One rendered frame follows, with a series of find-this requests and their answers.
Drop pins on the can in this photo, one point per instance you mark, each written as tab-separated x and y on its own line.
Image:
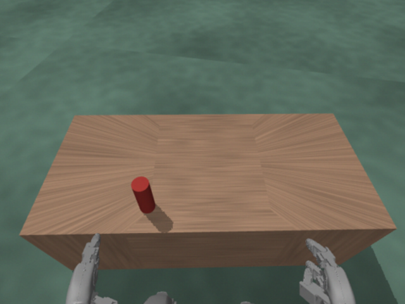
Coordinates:
143	194

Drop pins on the left robot hand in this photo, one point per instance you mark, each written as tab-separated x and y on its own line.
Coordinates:
82	288

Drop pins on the right robot hand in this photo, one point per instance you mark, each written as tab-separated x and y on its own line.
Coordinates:
332	285

